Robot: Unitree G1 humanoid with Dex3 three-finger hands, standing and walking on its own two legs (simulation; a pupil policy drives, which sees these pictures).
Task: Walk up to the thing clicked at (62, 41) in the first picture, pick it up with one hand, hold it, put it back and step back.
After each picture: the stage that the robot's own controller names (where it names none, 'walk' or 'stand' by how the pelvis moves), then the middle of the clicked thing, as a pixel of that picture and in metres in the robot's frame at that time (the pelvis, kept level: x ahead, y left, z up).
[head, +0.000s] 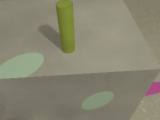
stand; (66, 29) +0.62 +0.11 +0.05
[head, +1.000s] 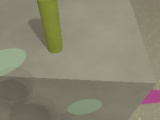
rise first; (51, 26) +0.56 +0.17 +0.08
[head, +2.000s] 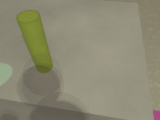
stand; (37, 45) +0.46 +0.20 +0.09
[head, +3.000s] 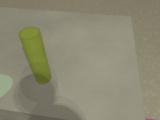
stand; (37, 58) +0.45 +0.21 +0.05
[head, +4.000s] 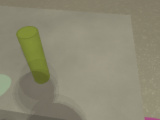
stand; (35, 58) +0.44 +0.21 +0.05
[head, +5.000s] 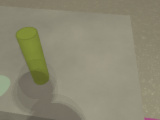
stand; (35, 59) +0.44 +0.21 +0.05
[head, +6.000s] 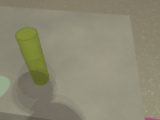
rise first; (35, 59) +0.43 +0.21 +0.05
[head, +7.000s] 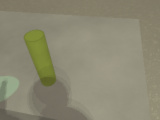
rise first; (42, 61) +0.44 +0.21 +0.05
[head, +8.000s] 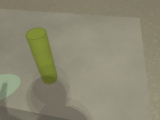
go down; (44, 59) +0.44 +0.21 +0.05
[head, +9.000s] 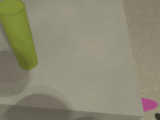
go down; (21, 40) +0.46 +0.19 +0.09
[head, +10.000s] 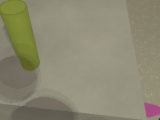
go down; (23, 41) +0.46 +0.20 +0.10
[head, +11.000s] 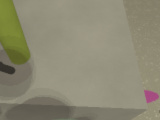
close in; (9, 31) +0.46 +0.21 +0.13
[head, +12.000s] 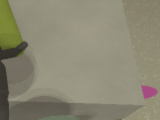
close; (2, 22) +0.48 +0.21 +0.14
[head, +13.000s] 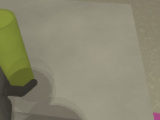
lift; (13, 59) +0.33 +0.20 +0.18
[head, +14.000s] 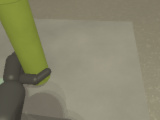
lift; (27, 45) +0.33 +0.17 +0.25
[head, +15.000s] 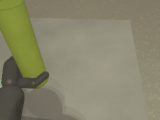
hold; (25, 50) +0.33 +0.18 +0.23
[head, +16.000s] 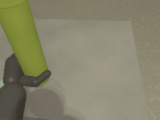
crouch; (27, 48) +0.33 +0.17 +0.24
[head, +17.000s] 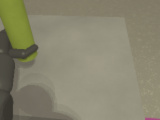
crouch; (16, 22) +0.43 +0.20 +0.25
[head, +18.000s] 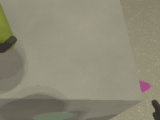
lower; out of the picture +0.49 +0.22 +0.14
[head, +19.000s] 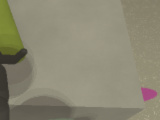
lower; (3, 28) +0.46 +0.21 +0.14
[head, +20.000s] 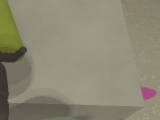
lower; (2, 26) +0.47 +0.21 +0.14
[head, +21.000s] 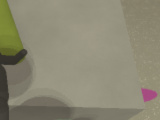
lower; (3, 29) +0.46 +0.21 +0.13
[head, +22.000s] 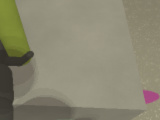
loosen; (10, 31) +0.46 +0.20 +0.13
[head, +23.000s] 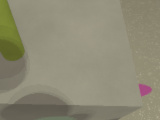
withdraw; (1, 25) +0.46 +0.20 +0.14
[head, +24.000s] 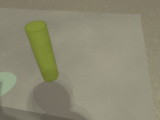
sink last; (44, 54) +0.44 +0.19 +0.10
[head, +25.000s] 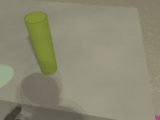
stand; (43, 47) +0.46 +0.19 +0.10
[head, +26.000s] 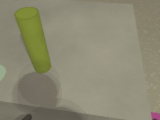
stand; (36, 44) +0.46 +0.20 +0.11
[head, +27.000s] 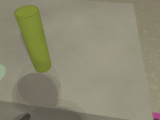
stand; (36, 43) +0.46 +0.20 +0.12
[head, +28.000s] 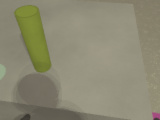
stand; (36, 43) +0.46 +0.20 +0.12
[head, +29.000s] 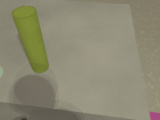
stand; (33, 44) +0.46 +0.20 +0.12
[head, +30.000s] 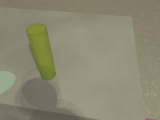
stand; (43, 55) +0.47 +0.19 +0.06
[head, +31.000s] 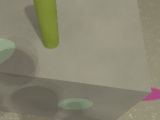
walk; (47, 20) +0.54 +0.15 +0.07
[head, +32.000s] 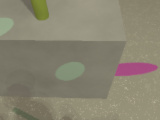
walk; out of the picture +0.74 +0.25 +0.08
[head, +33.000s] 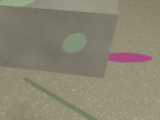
stand; out of the picture +1.07 +0.22 +0.08
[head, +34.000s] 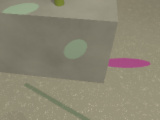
stand; out of the picture +1.07 +0.22 +0.06
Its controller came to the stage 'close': yes
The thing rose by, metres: 0.21
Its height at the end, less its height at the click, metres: +0.00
